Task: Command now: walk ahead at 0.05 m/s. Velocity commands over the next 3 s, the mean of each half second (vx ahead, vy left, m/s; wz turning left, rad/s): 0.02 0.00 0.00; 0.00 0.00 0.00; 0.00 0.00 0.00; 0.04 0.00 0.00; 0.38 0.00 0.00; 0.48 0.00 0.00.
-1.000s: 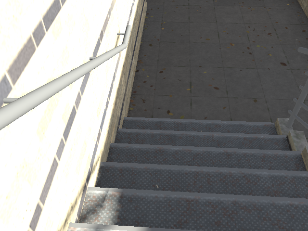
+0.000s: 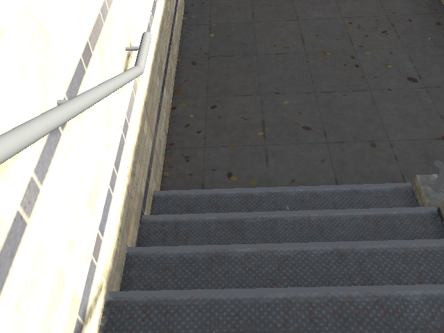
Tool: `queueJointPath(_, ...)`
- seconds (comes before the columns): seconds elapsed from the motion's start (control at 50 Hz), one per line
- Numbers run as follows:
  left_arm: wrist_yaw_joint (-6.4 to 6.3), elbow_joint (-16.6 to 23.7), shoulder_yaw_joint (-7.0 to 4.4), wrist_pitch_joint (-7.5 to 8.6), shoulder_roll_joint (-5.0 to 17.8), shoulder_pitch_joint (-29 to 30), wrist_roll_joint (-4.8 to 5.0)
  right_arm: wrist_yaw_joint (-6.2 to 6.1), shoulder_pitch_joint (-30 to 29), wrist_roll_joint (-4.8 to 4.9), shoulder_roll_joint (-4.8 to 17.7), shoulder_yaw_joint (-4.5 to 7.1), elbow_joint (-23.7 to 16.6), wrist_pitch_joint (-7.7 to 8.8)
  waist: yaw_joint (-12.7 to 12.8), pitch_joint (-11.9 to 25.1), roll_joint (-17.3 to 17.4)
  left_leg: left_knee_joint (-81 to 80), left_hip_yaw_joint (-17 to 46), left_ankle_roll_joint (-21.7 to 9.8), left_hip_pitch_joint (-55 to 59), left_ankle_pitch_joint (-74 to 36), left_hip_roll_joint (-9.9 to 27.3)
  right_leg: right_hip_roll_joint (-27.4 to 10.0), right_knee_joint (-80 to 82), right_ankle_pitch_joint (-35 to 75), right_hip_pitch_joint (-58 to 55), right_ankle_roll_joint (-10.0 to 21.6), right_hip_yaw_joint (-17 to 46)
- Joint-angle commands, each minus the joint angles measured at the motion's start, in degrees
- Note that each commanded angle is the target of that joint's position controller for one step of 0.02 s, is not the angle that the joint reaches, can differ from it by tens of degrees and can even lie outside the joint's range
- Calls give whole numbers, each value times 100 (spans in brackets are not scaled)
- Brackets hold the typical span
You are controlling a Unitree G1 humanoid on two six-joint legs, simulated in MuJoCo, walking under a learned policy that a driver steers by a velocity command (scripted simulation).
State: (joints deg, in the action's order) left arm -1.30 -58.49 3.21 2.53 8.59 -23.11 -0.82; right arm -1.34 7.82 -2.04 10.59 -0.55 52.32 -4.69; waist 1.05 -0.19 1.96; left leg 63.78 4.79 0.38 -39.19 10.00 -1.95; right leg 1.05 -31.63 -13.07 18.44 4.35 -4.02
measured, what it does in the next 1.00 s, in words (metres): steps on the spot: left foot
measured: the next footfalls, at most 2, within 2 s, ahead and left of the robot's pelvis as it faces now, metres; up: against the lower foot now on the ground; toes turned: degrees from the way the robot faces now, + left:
left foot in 0.10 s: +0.09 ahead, +0.12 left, +0.00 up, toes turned -1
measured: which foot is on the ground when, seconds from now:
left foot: up 0.00-0.08, down 0.10-1.00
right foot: down 0.00-1.00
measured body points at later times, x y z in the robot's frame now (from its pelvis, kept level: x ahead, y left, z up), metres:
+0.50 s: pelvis +0.04 +0.04 +0.01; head +0.04 +0.04 +0.46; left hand +0.03 +0.26 -0.15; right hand +0.05 -0.19 -0.14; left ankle +0.05 +0.12 -0.73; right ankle +0.04 -0.07 -0.73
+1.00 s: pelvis +0.04 +0.04 +0.01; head +0.04 +0.04 +0.46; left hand +0.04 +0.26 -0.15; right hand +0.05 -0.19 -0.15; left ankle +0.05 +0.12 -0.73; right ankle +0.04 -0.07 -0.73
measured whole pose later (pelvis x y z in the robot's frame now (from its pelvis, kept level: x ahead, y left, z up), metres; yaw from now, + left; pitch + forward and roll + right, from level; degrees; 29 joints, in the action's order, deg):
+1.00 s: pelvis +0.04 +0.04 +0.01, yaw +0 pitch -1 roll +0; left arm -0.8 -61.8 -0.3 -2.0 8.9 -17.4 -1.0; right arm -0.2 14.8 -0.9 9.2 0.1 63.4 -1.5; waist 0.4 -1.1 -0.2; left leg 25.2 -0.7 -3.1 -11.0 12.7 -3.0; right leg -0.2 -25.6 -13.7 10.4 0.7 -2.5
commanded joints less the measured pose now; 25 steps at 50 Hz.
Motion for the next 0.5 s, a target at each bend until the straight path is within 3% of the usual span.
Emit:
queueJointPath(0.02, 38, 457, -102, -20, 782, 349, 27, 84, 532, 105, 210, -64, 25, -95, -246, -24, -1177, -1740, -545, 7, 2259, 200, -10, -1176, 1785, -247, 1075, 386, 1168)
queueJointPath(0.04, 71, 513, -111, -51, 820, 384, 44, 105, 638, 98, 179, -68, 152, -50, -221, -60, -1126, -1627, -775, -20, 3057, -378, -96, -1150, 1896, -505, 1513, 413, 1138)
queueJointPath(0.06, 61, 464, -115, -168, 879, 407, -32, 125, 666, 146, 243, -76, 75, -13, -341, -411, -1208, -2915, -562, -157, 2814, 741, 37, -1121, 1840, -942, 1095, 431, 1258)
queueJointPath(0.08, 27, 408, -152, -251, 826, 74, -80, 85, 757, 48, 385, -53, 210, 42, -104, -588, -965, -3193, -684, -240, 3104, 851, 4, -1085, 1674, -842, 952, 413, 1385)
queueJointPath(0.1, 7, 346, -164, -301, 794, 1, -106, 58, 769, 83, 361, -71, 229, 153, -164, -668, -630, -3721, -309, -264, 3349, 394, 345, -1118, 1426, -141, 1034, 280, 1398)
queueJointPath(0.12, 31, 291, -152, -297, 586, -446, -64, 55, 1189, 33, 621, -18, 352, 327, -80, -501, 44, -4090, 768, -353, 3771, -1467, 1270, -859, 680, 205, 964, 23, 1135)
queueJointPath(0.14, 73, 146, -177, -319, 459, -1028, 127, 33, 783, 99, 771, 0, 370, 337, 421, -410, 377, -3818, 787, -781, 3271, -2428, 1542, -503, 1003, -148, 537, -40, 818)
queueJointPath(0.16, 69, 107, -231, -378, 687, -632, 125, 95, 660, 167, 555, -31, 328, 387, 155, -264, 478, -4142, 812, -794, 2565, -1618, 1384, -435, 953, -204, -256, -181, 726)
queueJointPath(0.18, 89, 179, -287, -428, 779, -298, 115, 133, 627, 194, 467, -56, 346, 425, 76, -225, 445, -4399, 751, -694, 2292, -927, 1242, -412, 808, -58, -629, -213, 718)
queueJointPath(0.2, 125, 198, -296, -460, 703, -157, 85, 131, 588, 189, 473, -62, 376, 424, 106, -80, 435, -4587, 728, -620, 2175, -332, 1153, -424, 783, 1, -956, -231, 690)
queueJointPath(0.24, 195, 156, -276, -504, 569, -67, 19, 84, 526, 236, 387, -64, 405, 391, 131, -224, 447, -4814, 539, -438, 2012, 625, 943, -568, 1006, 104, -1034, -250, 729)
queueJointPath(0.32, 152, -44, -284, -462, 566, -45, -9, 76, 735, 212, 398, -36, 486, 418, 68, -214, 25, -4776, 473, -429, 2272, 256, 896, -640, 1139, 215, -958, -263, 749)
queueJointPath(0.38, 124, -84, -275, -449, 544, 88, -31, 92, 908, 189, 414, -17, 584, 444, 12, -85, -75, -4696, 419, -480, 2420, -43, 875, -671, 1148, 219, -985, -246, 762)
queueJointPath(0.48, 101, -208, -260, -476, 521, 102, -6, 112, 1005, 156, 370, -19, 728, 420, -9, -189, -125, -4655, 383, -453, 2369, -159, 840, -648, 1055, 223, -980, -229, 714)
queueJointPath(0.5, 107, -182, -302, -485, 637, 169, 10, 110, 1013, 118, 426, -11, 760, 412, 11, -277, -104, -4614, 376, -446, 2316, -181, 842, -651, 1052, 254, -922, -210, 702)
